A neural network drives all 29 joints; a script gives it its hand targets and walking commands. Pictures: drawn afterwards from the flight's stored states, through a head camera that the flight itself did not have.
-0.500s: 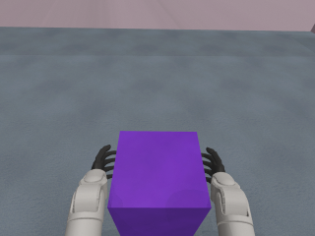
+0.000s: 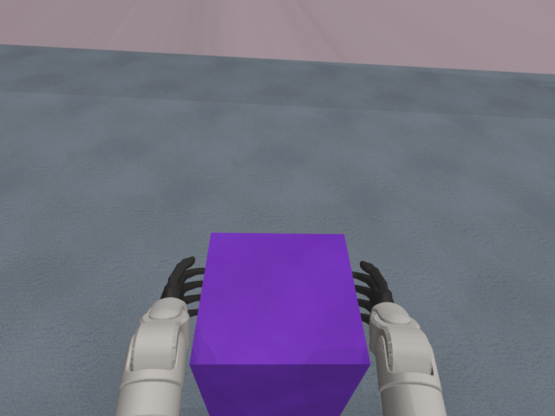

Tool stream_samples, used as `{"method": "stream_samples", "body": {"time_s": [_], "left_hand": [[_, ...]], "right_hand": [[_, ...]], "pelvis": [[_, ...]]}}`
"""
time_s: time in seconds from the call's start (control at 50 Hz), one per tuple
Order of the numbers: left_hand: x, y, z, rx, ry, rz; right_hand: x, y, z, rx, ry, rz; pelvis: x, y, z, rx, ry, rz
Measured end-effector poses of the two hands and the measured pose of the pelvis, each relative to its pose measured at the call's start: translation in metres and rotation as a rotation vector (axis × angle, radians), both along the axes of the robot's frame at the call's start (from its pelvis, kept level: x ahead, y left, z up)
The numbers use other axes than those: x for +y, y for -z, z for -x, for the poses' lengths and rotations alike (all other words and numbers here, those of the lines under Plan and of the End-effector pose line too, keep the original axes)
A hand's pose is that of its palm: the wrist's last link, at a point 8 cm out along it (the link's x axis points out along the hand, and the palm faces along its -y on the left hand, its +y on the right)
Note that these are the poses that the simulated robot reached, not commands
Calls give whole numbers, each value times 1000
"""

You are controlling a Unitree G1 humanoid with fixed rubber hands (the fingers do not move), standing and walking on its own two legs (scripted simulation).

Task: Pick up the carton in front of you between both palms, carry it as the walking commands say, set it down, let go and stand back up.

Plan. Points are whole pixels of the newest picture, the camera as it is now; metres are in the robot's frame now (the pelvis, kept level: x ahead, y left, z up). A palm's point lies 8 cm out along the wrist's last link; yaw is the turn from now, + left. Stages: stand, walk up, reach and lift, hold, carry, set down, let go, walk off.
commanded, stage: hold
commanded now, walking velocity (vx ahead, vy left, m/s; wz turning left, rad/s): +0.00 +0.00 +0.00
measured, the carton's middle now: (276, 330) +0.30 +0.00 -0.04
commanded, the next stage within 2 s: set down in 0.10 s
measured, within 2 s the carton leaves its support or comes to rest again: neither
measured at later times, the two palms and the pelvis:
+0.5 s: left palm (196, 296) +0.33 +0.13 +0.00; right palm (383, 309) +0.31 -0.17 +0.00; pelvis -0.04 -0.01 -0.02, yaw -3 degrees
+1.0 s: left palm (207, 328) +0.38 +0.14 -0.21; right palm (345, 334) +0.38 -0.15 -0.21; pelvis -0.03 -0.01 -0.13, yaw -3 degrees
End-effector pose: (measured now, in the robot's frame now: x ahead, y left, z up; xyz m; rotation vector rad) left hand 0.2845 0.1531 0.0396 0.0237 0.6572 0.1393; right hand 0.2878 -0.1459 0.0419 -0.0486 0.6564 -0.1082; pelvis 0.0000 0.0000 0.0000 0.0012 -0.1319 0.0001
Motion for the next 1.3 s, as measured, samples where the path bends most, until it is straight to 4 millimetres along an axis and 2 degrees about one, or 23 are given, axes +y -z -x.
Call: {"method": "stream_samples", "body": {"time_s": [0.14,0.22,0.36,0.44,0.52,0.64,0.74,0.8,0.9,1.08,1.3], "left_hand": [[-5,-4,11,-2,0,2],[-8,-3,9,-3,-9,22],[-13,2,-16,-7,1,57],[-18,15,-33,14,20,46],[-21,45,-46,45,32,31],[-19,116,-57,55,37,1],[-14,180,-64,33,22,3],[-12,206,-72,10,5,18],[-10,228,-88,-29,-17,45],[-9,265,-106,7,-32,53],[-3,338,-119,14,-43,40]], "right_hand": [[-5,-2,12,-2,5,-10],[-8,-1,12,-2,23,-30],[-13,3,-5,-7,65,-44],[-17,16,-18,14,76,-39],[-20,47,-29,44,71,-25],[-19,118,-44,56,44,-7],[-14,182,-55,35,39,-15],[-12,209,-64,12,47,-32],[-9,232,-81,-26,59,-58],[-8,268,-101,11,55,-63],[-3,342,-121,19,29,-56]], "pelvis": [[-5,2,14,-29,-5,1],[-6,5,22,-41,9,-2],[-7,13,32,-42,49,0],[-7,19,34,-2,50,1],[-7,25,35,91,55,-3],[-7,42,39,290,53,-9],[-7,66,39,482,56,-12],[-7,84,37,591,55,-12],[-6,112,33,721,54,-14],[-5,152,35,825,55,-18],[-4,213,54,913,58,-21]]}}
